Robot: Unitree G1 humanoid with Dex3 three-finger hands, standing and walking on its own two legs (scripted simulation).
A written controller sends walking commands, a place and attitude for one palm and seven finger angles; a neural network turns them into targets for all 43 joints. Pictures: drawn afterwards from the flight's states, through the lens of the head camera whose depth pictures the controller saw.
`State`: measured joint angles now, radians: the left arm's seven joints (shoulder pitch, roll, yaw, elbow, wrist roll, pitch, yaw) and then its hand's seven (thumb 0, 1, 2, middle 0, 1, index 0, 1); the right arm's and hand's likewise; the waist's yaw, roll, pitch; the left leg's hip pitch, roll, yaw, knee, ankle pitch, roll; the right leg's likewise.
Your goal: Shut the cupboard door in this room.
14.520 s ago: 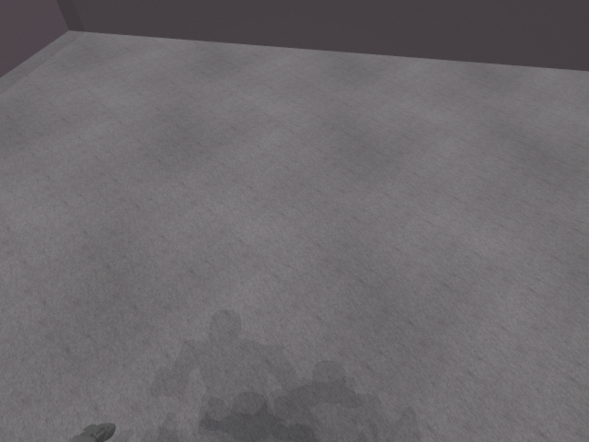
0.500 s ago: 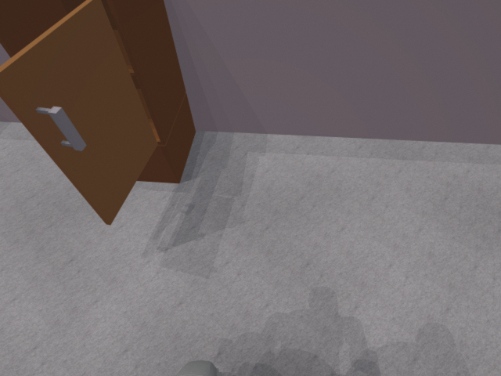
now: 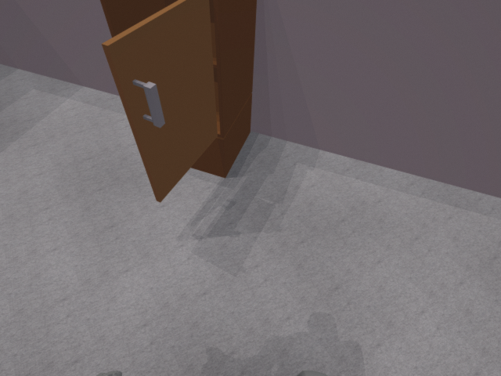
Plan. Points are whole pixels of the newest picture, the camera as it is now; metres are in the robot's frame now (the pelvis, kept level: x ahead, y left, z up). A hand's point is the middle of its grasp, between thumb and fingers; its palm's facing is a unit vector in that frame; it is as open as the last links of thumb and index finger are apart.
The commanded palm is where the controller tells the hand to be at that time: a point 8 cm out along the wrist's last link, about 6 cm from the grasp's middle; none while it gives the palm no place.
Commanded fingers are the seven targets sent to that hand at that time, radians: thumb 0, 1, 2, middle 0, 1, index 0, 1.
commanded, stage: turn to face it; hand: left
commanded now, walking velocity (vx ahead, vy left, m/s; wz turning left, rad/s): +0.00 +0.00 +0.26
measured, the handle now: (148, 103) +0.75 +0.33 -0.04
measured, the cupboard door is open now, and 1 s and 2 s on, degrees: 83 83 83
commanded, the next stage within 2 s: take the last steps up to it in 0.06 s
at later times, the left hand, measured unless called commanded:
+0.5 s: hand out of the picture -0.05 +0.15 -0.15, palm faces +0.24 -0.94 -0.24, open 7.3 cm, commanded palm none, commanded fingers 0.00 0.90 0.90 -0.20 -0.30 -0.20 -0.30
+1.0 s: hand (114, 369) +0.15 +0.26 -0.17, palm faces +0.20 -0.97 -0.16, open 7.4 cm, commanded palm none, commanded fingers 0.00 0.90 0.90 -0.20 -0.30 -0.20 -0.30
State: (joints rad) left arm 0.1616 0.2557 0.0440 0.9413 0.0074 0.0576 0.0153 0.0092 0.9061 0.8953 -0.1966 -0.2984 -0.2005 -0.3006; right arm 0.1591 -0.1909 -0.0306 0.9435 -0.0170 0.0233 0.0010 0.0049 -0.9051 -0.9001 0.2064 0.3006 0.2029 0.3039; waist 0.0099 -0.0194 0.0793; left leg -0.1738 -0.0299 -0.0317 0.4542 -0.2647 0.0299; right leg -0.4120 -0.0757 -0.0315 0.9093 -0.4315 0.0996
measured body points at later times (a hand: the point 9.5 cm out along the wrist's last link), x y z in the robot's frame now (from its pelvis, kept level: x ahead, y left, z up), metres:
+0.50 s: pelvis +0.01 -0.03 +0.01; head +0.02 -0.04 +0.46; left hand -0.06 +0.20 -0.13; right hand +0.08 -0.27 -0.15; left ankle -0.02 +0.14 -0.68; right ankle +0.01 -0.13 -0.74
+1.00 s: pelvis +0.13 +0.07 +0.00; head +0.13 +0.08 +0.45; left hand +0.14 +0.31 -0.16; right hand +0.12 -0.16 -0.15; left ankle +0.03 +0.14 -0.74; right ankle +0.22 -0.05 -0.67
